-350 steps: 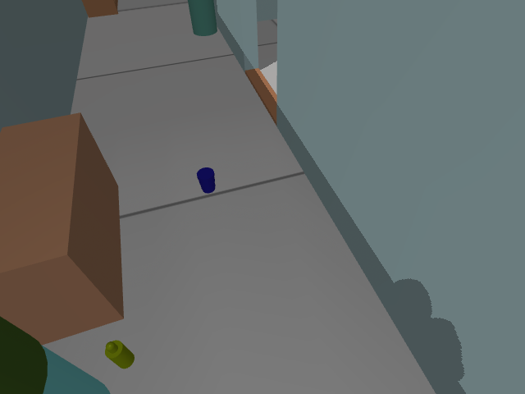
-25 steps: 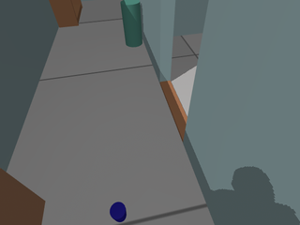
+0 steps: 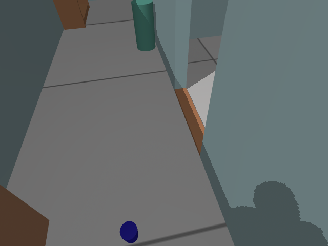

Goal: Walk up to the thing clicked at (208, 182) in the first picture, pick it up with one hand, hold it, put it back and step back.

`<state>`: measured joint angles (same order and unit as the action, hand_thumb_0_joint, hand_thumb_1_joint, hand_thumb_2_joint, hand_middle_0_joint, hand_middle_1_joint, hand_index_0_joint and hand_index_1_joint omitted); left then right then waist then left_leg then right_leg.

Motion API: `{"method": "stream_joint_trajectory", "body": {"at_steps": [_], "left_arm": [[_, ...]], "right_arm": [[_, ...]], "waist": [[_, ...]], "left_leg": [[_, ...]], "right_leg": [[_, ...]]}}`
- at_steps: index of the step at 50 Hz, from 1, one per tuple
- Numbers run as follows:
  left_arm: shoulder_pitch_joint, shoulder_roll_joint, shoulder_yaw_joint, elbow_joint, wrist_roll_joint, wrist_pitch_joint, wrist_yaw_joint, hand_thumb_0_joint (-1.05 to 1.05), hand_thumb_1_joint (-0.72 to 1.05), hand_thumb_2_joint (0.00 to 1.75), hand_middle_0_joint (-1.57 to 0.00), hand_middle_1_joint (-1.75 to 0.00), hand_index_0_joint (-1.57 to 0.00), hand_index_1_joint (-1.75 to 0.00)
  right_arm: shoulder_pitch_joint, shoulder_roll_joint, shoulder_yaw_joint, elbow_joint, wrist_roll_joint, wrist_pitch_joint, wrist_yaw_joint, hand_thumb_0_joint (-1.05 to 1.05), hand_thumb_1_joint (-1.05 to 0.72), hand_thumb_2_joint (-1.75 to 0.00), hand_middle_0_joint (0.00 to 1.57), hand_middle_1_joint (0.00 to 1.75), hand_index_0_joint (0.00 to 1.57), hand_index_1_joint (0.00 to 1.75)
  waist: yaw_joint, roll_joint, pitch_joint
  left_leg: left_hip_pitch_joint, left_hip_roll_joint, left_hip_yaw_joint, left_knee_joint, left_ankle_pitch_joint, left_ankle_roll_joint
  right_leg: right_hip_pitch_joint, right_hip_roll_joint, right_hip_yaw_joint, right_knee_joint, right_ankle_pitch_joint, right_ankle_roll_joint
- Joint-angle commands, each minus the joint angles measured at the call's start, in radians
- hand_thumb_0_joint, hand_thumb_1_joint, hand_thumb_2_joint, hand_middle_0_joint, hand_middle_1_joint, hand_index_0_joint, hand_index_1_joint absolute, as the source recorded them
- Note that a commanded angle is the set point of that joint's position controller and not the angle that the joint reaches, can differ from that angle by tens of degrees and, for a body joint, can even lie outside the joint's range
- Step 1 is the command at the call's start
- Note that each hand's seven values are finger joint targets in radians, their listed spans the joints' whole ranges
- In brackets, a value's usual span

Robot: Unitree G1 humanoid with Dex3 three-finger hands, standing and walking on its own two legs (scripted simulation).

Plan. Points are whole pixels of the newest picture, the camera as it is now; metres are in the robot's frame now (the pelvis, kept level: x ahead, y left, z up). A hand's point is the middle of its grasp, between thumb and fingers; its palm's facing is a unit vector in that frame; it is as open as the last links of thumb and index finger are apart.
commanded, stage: stand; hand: left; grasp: from the side
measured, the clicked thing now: (130, 233) +0.36 +0.23 -0.73
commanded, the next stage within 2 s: rise first in 0.32 s
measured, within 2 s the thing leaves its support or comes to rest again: neither
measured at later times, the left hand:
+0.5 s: hand out of the picture +0.10 +0.25 -0.15, palm faces +0.03 -0.94 -0.34, open 7.6 cm
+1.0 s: hand out of the picture +0.14 +0.27 -0.19, palm faces -0.01 -0.92 -0.39, open 14.8 cm
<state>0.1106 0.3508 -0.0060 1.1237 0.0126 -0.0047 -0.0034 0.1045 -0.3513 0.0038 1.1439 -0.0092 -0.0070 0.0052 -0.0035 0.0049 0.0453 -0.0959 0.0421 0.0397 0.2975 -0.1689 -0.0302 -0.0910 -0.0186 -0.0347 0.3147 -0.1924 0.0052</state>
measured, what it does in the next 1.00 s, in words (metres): lowers itself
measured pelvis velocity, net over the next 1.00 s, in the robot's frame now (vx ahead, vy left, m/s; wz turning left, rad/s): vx -0.01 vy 0.02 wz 0.01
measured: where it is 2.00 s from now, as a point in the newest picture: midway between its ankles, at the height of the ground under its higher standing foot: outside the picture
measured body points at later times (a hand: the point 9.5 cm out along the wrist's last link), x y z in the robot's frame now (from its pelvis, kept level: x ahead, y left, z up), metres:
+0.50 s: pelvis -0.01 +0.00 +0.00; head +0.02 +0.00 +0.44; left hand +0.10 +0.30 -0.13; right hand +0.08 -0.29 -0.13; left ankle +0.00 +0.14 -0.75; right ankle -0.01 -0.12 -0.75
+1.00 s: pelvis -0.01 +0.02 -0.05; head +0.05 +0.03 +0.39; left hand +0.14 +0.32 -0.16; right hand +0.12 -0.24 -0.15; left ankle +0.00 +0.14 -0.75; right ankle -0.01 -0.12 -0.75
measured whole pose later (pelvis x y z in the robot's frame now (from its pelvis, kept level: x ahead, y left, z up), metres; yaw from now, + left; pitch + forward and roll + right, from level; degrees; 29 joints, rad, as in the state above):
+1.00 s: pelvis -0.01 +0.02 -0.05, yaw +0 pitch +11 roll -1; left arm 0.16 0.30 0.16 0.64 0.13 0.16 0.00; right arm 0.24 -0.25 -0.03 0.65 0.02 -0.10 -0.04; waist -0.03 0.01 -0.07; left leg -0.66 0.04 0.02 0.89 -0.42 0.00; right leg -0.62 -0.04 -0.03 0.86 -0.42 0.03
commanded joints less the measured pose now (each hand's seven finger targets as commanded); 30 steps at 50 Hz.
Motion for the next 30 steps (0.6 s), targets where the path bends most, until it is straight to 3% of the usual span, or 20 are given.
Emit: {"method": "stream_joint_trajectory", "body": {"at_steps": [1,19,20,21,22,23,24,25,26,27,28,29,30], "left_arm": [[-0.034,0.222,0.044,-0.061,-0.002,-0.026,0.013,0.0,0.9,0.9,-0.2,-0.3,-0.2,-0.3],[-0.029,0.224,0.047,-0.063,-0.003,-0.024,0.013,0.0,0.9,0.9,-0.2,-0.3,-0.2,-0.3],[-0.022,0.218,0.045,-0.061,-0.003,-0.026,0.013,0.0,0.82,0.92,-0.23,-0.38,-0.23,-0.38],[-0.373,0.03,0.043,-0.412,-0.051,-0.112,0.025,0.0,0.74,0.97,-0.2,-0.46,-0.17,-0.46],[-0.462,0.104,0.071,-0.329,-0.044,-0.101,0.029,0.0,0.66,0.93,-0.21,-0.54,-0.18,-0.54],[-0.257,0.197,0.131,-0.16,-0.019,-0.062,0.032,0.0,0.58,0.9,-0.18,-0.62,-0.18,-0.62],[-0.227,0.213,0.146,-0.095,0.01,-0.046,0.018,0.0,0.51,0.87,-0.17,-0.7,-0.19,-0.7],[-0.291,0.226,0.155,-0.099,0.03,-0.046,0.003,0.0,0.43,0.79,-0.09,-0.62,-0.11,-0.62],[-0.287,0.266,0.193,-0.104,0.061,-0.058,-0.007,0.0,0.35,0.71,-0.01,-0.54,-0.03,-0.54],[-0.194,0.24,0.205,-0.066,0.087,-0.051,-0.014,0.0,0.32,0.79,-0.09,-0.62,-0.11,-0.62],[-0.114,0.21,0.208,-0.082,0.099,-0.044,-0.021,0.0,0.24,0.71,-0.01,-0.54,-0.03,-0.54],[-0.093,0.203,0.219,-0.114,0.104,-0.036,-0.017,0.0,0.16,0.63,0.0,-0.5,-0.02,-0.47],[-0.089,0.219,0.235,-0.169,0.11,-0.027,-0.008,0.0,0.14,0.71,-0.08,-0.58,-0.1,-0.55]], "right_arm": [[-0.037,-0.207,-0.044,-0.062,-0.002,-0.019,-0.012,0.0,-0.9,-0.9,0.2,0.3,0.2,0.3],[-0.035,-0.207,-0.043,-0.07,-0.003,-0.019,-0.013,0.0,-0.9,-0.9,0.2,0.3,0.2,0.3],[-0.039,-0.214,-0.044,-0.069,0.0,-0.019,-0.013,0.0,-0.98,-0.93,0.2,0.3,0.2,0.3],[0.002,-0.04,-0.003,-0.344,0.067,-0.067,-0.033,0.0,-1.0,-0.93,0.2,0.3,0.2,0.3],[0.047,-0.069,-0.01,-0.291,0.067,-0.065,-0.043,0.0,-0.97,-0.92,0.2,0.3,0.2,0.3],[0.087,-0.108,-0.033,-0.297,0.071,-0.055,-0.052,0.0,-0.95,-0.92,0.2,0.3,0.2,0.3],[0.099,-0.104,-0.046,-0.311,0.062,-0.051,-0.052,0.0,-0.92,-0.91,0.2,0.3,0.2,0.3],[0.1,-0.098,-0.052,-0.343,0.058,-0.053,-0.051,0.0,-1.0,-0.92,0.2,0.3,0.2,0.3],[0.107,-0.099,-0.072,-0.368,0.042,-0.06,-0.052,0.0,-0.96,-0.91,0.2,0.3,0.2,0.3],[0.139,-0.088,-0.08,-0.374,0.031,-0.062,-0.049,0.0,-0.98,-0.92,0.2,0.3,0.2,0.3],[0.15,-0.079,-0.085,-0.404,0.028,-0.063,-0.042,0.0,-0.94,-0.91,0.2,0.3,0.2,0.3],[0.155,-0.082,-0.09,-0.429,0.028,-0.067,-0.039,0.0,-0.93,-0.9,0.2,0.3,0.2,0.3],[0.153,-0.079,-0.095,-0.453,0.029,-0.069,-0.04,0.0,-0.99,-0.92,0.2,0.3,0.2,0.3]], "waist": [[0.001,-0.018,-0.085],[0.002,-0.012,-0.066],[0.005,0.003,-0.073],[-0.122,0.046,0.024],[-0.079,-0.004,-0.024],[-0.049,-0.03,-0.007],[-0.041,-0.049,-0.053],[-0.038,-0.064,-0.075],[-0.017,-0.088,-0.162],[-0.004,-0.056,-0.209],[0.024,-0.002,-0.256],[0.028,0.022,-0.267],[0.037,0.03,-0.292]], "left_leg": [[0.034,0.108,-0.086,-0.026,0.161,0.035],[0.028,0.106,-0.082,-0.031,0.153,0.034],[0.04,0.11,-0.086,-0.026,0.149,0.039],[-0.115,-0.049,0.03,0.047,0.011,0.041],[-0.109,-0.048,0.021,0.064,0.003,0.046],[-0.127,-0.043,0.022,0.069,-0.011,0.044],[-0.159,-0.049,0.016,0.11,-0.005,0.047],[-0.19,-0.049,0.013,0.15,0.002,0.051],[-0.2,-0.051,0.012,0.183,0.027,0.053],[-0.226,-0.06,0.013,0.218,0.052,0.049],[-0.242,-0.065,0.013,0.243,0.079,0.041],[-0.243,-0.067,0.011,0.257,0.088,0.037],[-0.236,-0.064,0.008,0.258,0.109,0.034]], "right_leg": [[0.0,-0.125,0.092,-0.049,0.181,-0.026],[-0.006,-0.123,0.093,-0.048,0.182,-0.026],[-0.007,-0.124,0.098,-0.054,0.18,-0.025],[-0.225,0.003,0.027,0.013,0.104,-0.011],[-0.168,0.002,0.012,0.019,0.068,-0.005],[-0.17,0.015,-0.001,0.022,0.025,-0.012],[-0.191,0.01,0.0,0.049,0.023,-0.015],[-0.208,0.01,-0.001,0.087,0.033,-0.013],[-0.185,0.001,0.006,0.125,0.069,-0.008],[-0.186,-0.004,0.01,0.168,0.097,-0.011],[-0.183,-0.003,0.01,0.203,0.11,-0.018],[-0.198,0.003,0.009,0.222,0.109,-0.021],[-0.189,0.008,0.006,0.227,0.124,-0.022]]}}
